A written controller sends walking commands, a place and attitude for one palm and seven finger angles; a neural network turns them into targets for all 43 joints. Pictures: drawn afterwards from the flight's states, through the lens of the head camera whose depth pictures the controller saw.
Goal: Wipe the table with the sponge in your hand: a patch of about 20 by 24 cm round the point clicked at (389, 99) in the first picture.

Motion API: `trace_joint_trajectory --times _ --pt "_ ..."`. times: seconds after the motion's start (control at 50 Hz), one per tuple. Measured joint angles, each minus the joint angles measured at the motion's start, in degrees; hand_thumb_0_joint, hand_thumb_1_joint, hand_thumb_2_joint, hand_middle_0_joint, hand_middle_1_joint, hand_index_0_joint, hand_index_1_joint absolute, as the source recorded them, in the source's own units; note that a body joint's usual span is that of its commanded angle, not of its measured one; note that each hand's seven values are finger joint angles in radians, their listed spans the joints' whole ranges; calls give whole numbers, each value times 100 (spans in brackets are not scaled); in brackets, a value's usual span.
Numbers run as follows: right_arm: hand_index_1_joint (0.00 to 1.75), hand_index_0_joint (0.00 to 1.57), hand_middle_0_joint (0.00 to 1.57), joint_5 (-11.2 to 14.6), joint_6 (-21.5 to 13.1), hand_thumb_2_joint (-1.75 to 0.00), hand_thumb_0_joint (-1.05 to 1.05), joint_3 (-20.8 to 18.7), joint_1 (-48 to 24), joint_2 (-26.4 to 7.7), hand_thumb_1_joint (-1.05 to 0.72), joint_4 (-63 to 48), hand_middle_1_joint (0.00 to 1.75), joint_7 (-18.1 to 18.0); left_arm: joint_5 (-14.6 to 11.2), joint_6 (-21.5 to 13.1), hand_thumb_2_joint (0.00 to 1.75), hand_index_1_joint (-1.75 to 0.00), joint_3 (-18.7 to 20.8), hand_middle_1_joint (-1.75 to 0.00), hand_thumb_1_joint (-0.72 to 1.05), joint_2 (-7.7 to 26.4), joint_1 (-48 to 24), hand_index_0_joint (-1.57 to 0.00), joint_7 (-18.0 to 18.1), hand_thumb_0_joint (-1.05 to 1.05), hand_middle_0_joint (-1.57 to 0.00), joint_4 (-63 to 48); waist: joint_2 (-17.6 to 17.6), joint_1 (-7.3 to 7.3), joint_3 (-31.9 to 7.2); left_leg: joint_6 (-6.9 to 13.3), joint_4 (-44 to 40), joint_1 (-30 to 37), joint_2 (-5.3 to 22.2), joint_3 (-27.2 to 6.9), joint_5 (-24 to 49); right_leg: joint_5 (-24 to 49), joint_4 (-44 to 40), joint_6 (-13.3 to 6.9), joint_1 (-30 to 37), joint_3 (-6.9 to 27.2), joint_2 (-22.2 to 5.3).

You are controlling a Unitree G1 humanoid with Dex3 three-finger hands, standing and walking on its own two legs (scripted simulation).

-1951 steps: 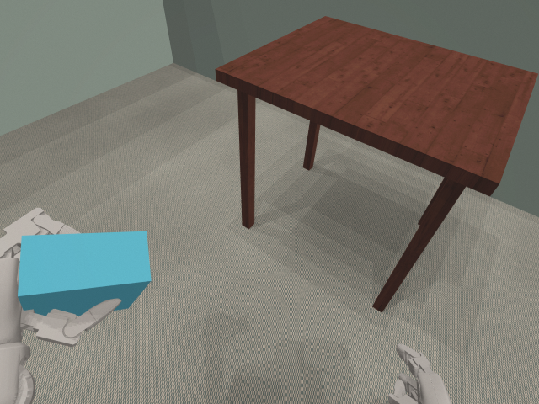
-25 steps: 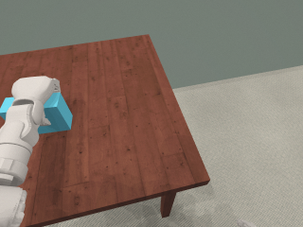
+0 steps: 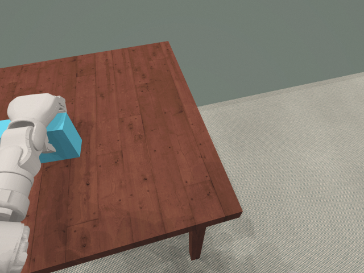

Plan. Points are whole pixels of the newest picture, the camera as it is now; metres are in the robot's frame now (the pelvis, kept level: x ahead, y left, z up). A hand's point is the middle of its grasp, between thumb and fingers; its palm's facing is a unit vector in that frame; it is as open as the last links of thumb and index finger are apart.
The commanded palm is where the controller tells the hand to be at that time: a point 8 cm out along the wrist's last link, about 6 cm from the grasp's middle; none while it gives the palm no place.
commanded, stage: slide across to the middle lane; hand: left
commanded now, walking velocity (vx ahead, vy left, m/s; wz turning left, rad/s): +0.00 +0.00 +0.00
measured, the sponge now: (46, 144) +0.37 +0.37 +0.05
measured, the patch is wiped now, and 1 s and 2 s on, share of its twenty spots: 0.45 0.45 0.55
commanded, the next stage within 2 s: wipe back along the middle lane in 0.34 s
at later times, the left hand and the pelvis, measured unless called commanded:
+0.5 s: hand (48, 126) +0.38 +0.35 +0.10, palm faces -0.13 +0.04 -0.99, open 9.4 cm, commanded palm +0.37 +0.31 +0.12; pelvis +0.00 +0.00 +0.00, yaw +0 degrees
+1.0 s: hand (48, 131) +0.37 +0.34 +0.10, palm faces -0.04 +0.04 -1.00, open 9.4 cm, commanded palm +0.33 +0.30 +0.10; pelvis +0.01 +0.01 +0.00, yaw -1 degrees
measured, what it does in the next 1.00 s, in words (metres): stands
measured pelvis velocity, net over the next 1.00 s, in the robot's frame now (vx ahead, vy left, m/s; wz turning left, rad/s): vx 0.01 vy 0.01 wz -0.02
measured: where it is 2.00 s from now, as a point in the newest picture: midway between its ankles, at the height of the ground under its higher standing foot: outside the picture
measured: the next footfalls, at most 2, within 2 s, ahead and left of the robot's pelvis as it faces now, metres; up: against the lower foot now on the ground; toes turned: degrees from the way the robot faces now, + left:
none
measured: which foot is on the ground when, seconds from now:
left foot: down 0.00-1.00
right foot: down 0.00-1.00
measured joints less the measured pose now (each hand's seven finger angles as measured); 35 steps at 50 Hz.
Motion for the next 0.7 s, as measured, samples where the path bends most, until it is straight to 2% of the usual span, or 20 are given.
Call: trace_joint_trajectory --times 0.16,0.3,0.52,0.7 --pt "30 20 20 -6 -27 -90 1 -24 27 -23 -91 -16 30 -4 58 -112 111 -149 -25 -144 -52 48 -148 -83 -77 0 -80 177 -10 -5 -4 -18 13 -35 15 -4 -8 -8 14 -22 -36 -4 16" --pt "30 20 20 -10 5 -90 1 -75 40 -35 -91 0 30 16 24 -171 111 -149 60 -144 -52 28 34 -83 58 0 -80 33 29 31 -33 -20 25 -51 26 15 -30 -18 22 -17 -57 17 26" --pt "30 20 20 16 -1 -90 1 -40 -40 2 -91 17 30 32 21 -56 111 -149 -94 -144 -52 -39 -99 -84 59 0 -80 96 3 50 -32 -17 14 -31 -3 -18 -22 -40 35 -18 -36 -17 -1" --pt "30 20 20 20 47 -90 1 -20 -71 5 -91 -71 30 90 -40 126 111 -151 -34 -145 -51 -110 253 -82 167 0 -79 -262 42 72 -111 5 40 -17 4 33 -65 -60 53 7 -33 35 5"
